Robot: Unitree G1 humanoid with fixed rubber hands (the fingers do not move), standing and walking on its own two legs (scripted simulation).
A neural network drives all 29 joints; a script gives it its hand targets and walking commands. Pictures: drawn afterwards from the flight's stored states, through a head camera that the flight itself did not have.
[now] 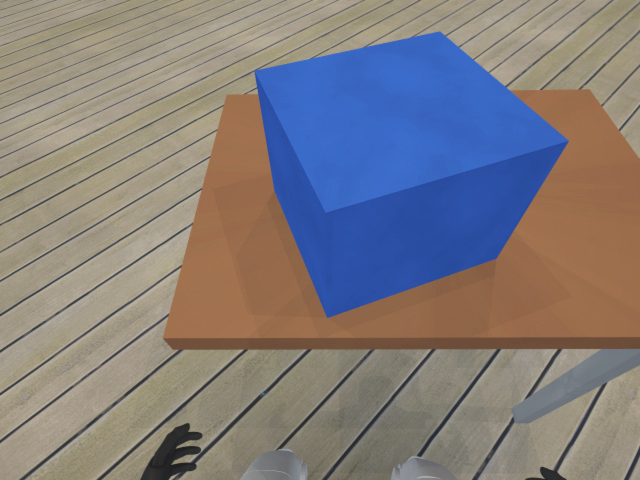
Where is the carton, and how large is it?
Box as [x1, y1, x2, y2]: [254, 31, 568, 317]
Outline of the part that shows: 439,31 254,71 274,190 327,317 496,258 568,141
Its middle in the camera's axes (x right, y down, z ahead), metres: +0.09 -0.11 +0.57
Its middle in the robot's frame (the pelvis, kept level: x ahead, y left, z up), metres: +0.51 -0.05 +0.07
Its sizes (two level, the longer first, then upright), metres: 0.290 0.276 0.234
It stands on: a table, 0.70 m high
